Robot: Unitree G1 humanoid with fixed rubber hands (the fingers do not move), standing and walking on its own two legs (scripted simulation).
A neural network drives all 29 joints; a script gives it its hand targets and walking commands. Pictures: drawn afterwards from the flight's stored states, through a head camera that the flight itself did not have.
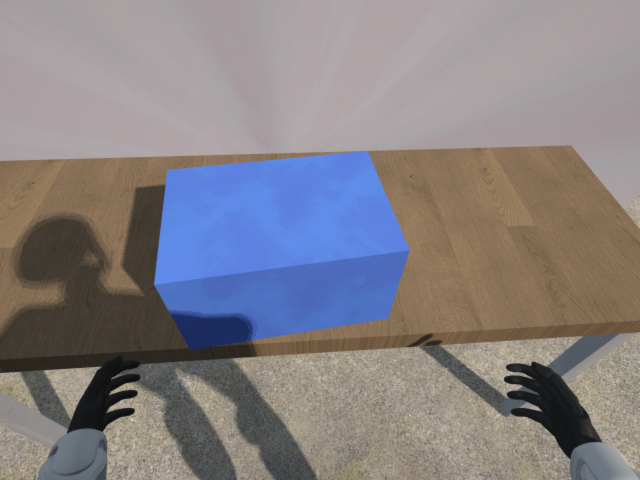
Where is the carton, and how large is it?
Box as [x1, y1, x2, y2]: [154, 151, 409, 349]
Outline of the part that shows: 367,151 167,170 154,285 190,349 387,318 409,250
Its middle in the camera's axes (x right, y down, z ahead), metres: -0.06 +0.02 +0.60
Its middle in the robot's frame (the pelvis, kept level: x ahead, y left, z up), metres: +0.43 +0.08 +0.00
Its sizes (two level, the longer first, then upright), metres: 0.315 0.210 0.181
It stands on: a table, 0.69 m high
